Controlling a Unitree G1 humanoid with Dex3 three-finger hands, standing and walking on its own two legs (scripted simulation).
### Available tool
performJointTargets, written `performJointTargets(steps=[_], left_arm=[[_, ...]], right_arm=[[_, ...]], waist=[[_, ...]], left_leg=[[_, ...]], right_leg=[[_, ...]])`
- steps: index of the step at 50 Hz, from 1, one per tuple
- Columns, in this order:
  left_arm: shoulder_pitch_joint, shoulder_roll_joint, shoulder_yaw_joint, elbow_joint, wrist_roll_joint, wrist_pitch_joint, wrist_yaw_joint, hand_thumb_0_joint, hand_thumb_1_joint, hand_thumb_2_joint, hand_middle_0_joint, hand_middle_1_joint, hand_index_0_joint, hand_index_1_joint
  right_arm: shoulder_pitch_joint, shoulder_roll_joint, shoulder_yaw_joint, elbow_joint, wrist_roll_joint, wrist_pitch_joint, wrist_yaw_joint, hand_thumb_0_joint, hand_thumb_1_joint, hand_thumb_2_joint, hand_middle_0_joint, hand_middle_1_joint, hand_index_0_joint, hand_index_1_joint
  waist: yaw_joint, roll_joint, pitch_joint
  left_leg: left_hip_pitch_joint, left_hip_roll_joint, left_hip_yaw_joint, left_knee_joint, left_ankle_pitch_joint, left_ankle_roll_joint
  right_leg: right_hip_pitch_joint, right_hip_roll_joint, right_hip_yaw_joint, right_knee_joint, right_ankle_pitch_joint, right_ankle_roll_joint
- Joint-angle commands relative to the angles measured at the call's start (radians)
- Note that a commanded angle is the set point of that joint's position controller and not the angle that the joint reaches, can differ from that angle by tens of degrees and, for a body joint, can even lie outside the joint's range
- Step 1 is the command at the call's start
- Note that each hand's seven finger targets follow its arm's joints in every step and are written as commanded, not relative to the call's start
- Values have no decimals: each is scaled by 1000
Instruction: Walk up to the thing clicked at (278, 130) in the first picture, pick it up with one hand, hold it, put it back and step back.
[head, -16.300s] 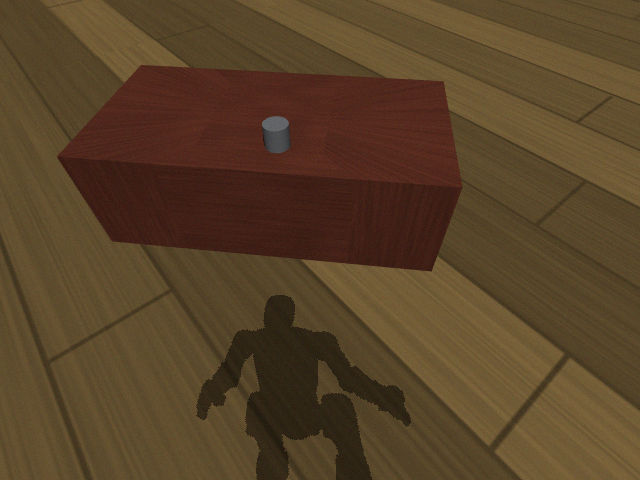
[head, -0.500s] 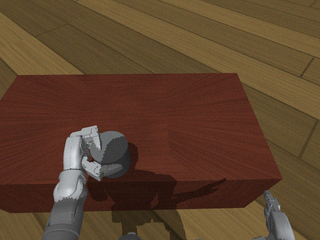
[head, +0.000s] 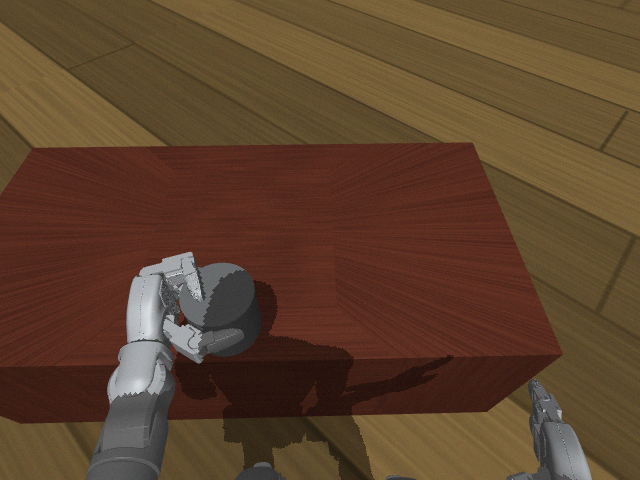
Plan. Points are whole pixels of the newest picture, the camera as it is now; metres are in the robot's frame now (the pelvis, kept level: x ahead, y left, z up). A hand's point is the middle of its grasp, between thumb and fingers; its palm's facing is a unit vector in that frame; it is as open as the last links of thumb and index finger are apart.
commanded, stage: hold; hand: left
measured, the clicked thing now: (223, 310) +0.32 +0.14 +0.02
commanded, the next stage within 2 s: crouch in 1.16 s
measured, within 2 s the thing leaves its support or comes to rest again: neither
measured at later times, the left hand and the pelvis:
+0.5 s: hand (205, 294) +0.33 +0.16 +0.05, palm faces +0.09 -1.00 +0.00, open 8.0 cm; pelvis +0.00 +0.00 +0.00, yaw +0 degrees
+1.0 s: hand (207, 286) +0.33 +0.16 +0.06, palm faces +0.09 -1.00 +0.00, open 8.2 cm; pelvis +0.00 +0.00 +0.00, yaw +0 degrees
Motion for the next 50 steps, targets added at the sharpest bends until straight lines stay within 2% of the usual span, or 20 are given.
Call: performJointTargets(steps=[1,4,5,8,10,12,15,20,22,25,27,29,31,36,37,38,41,43,48,50], left_arm=[[-268,109,40,-264,-24,-101,-1,0,-75,1218,-1282,-1441,-1307,-1446],[-287,111,33,-284,-24,-103,3,0,-61,1231,-1294,-1451,-1319,-1455],[-304,144,61,-309,-23,-109,9,0,-65,1216,-1285,-1436,-1308,-1441],[-287,109,41,-257,-21,-103,5,0,-68,1218,-1290,-1438,-1312,-1444],[-297,101,30,-227,-19,-103,2,0,-81,1224,-1279,-1439,-1305,-1444],[-304,154,77,-243,-18,-105,5,0,-64,1213,-1292,-1440,-1318,-1442],[-268,98,33,-217,-22,-103,-2,0,-66,1220,-1282,-1438,-1307,-1442],[-295,122,43,-241,-18,-110,-6,0,-55,1219,-1279,-1428,-1301,-1434],[-303,125,46,-222,-18,-112,-5,0,-54,1225,-1279,-1432,-1301,-1438],[-306,122,38,-235,-22,-116,-6,0,-59,1213,-1267,-1417,-1289,-1423],[-283,132,68,-219,-27,-114,-3,0,-48,1208,-1271,-1415,-1294,-1420],[-272,115,42,-266,-23,-117,-5,0,-66,1211,-1263,-1411,-1283,-1419],[-294,112,38,-255,-28,-113,-7,0,-98,1205,-1260,-1413,-1279,-1423],[-305,124,33,-286,-17,-113,3,0,-104,1205,-1256,-1409,-1274,-1420],[-279,140,72,-250,-23,-104,9,0,-104,1192,-1251,-1401,-1272,-1410],[-306,119,41,-263,-20,-102,6,0,-97,1197,-1242,-1396,-1261,-1406],[-300,99,14,-248,-18,-87,3,0,-108,1196,-1238,-1392,-1255,-1404],[-332,130,54,-238,-19,-81,11,0,-105,1194,-1249,-1390,-1264,-1404],[-299,97,29,-199,-15,-80,2,0,-71,1216,-1257,-1408,-1275,-1420],[-313,135,66,-221,-20,-88,5,0,-73,1216,-1260,-1413,-1278,-1425]], right_arm=[[-28,-142,-68,-171,1,-62,-17,0,524,-56,50,50,50,50],[-21,-131,-59,-151,1,-58,-14,0,529,-54,50,50,50,50],[-30,-136,-60,-148,1,-57,-14,0,528,-55,50,50,50,50],[-49,-153,-75,-199,0,-56,-15,0,525,-56,50,50,50,50],[-6,-123,-49,-156,0,-49,-13,0,530,-55,50,50,50,50],[-23,-148,-77,-173,2,-49,-15,0,528,-54,50,50,50,50],[-33,-137,-68,-170,0,-50,-11,0,527,-55,50,50,50,50],[-13,-119,-47,-166,2,-50,-5,0,530,-54,50,50,50,50],[-25,-150,-76,-201,1,-51,-8,0,529,-55,50,50,50,50],[0,-132,-60,-169,2,-48,-6,0,530,-55,50,50,50,50],[-28,-160,-82,-213,3,-50,-9,0,528,-55,50,50,50,50],[10,-107,-38,-158,1,-42,-1,0,528,-56,50,50,50,50],[-33,-152,-77,-197,5,-49,-9,0,530,-55,49,50,50,50],[-32,-133,-57,-199,3,-48,-9,0,528,-56,49,50,50,50],[-30,-158,-86,-175,4,-48,-14,0,528,-55,49,50,50,50],[-8,-127,-56,-166,1,-48,-11,0,530,-55,49,50,50,50],[-19,-134,-60,-174,1,-49,-15,0,529,-56,49,50,50,50],[-38,-136,-60,-167,4,-47,-16,0,533,-55,49,50,50,50],[-9,-130,-60,-156,2,-43,-12,0,535,-54,49,50,50,50],[-25,-145,-74,-141,5,-43,-11,0,528,-55,49,50,50,50]], waist=[[-1,10,-269],[1,21,-255],[11,18,-250],[-5,-8,-276],[-7,-7,-247],[-4,-8,-269],[0,4,-255],[6,23,-245],[-8,8,-280],[-6,17,-262],[-4,-3,-279],[11,16,-259],[-7,12,-243],[-1,16,-270],[1,-9,-249],[-5,6,-258],[-14,6,-270],[1,-8,-247],[-4,10,-239],[11,12,-238]], left_leg=[[233,-26,1,-115,208,19],[221,-26,2,-113,227,18],[213,-29,5,-112,210,18],[226,-25,3,-117,202,20],[220,-26,4,-114,211,21],[224,-29,8,-110,218,23],[223,-32,11,-107,229,21],[213,-29,6,-118,209,17],[235,-24,1,-111,243,19],[235,-25,3,-106,255,21],[235,-25,2,-107,249,21],[224,-29,4,-105,250,21],[218,-29,8,-113,209,20],[233,-27,2,-118,202,18],[222,-28,3,-119,197,20],[226,-28,5,-113,211,21],[246,-25,4,-111,237,22],[227,-24,-1,-123,215,21],[227,-27,3,-134,182,18],[216,-26,1,-134,190,18]], right_leg=[[50,34,-33,-122,289,-21],[52,34,-35,-118,311,-21],[48,31,-31,-123,297,-21],[55,32,-30,-128,289,-20],[44,32,-31,-128,297,-18],[57,29,-27,-132,310,-17],[56,29,-26,-128,318,-17],[48,33,-34,-125,290,-23],[55,35,-33,-117,316,-22],[44,34,-32,-114,328,-23],[63,34,-32,-117,327,-20],[47,32,-33,-117,325,-21],[35,32,-28,-128,295,-21],[49,33,-33,-126,280,-23],[50,34,-32,-128,280,-21],[50,33,-29,-128,296,-21],[43,35,-30,-126,316,-19],[44,34,-34,-128,293,-22],[36,36,-37,-136,261,-24],[41,35,-37,-130,263,-28]])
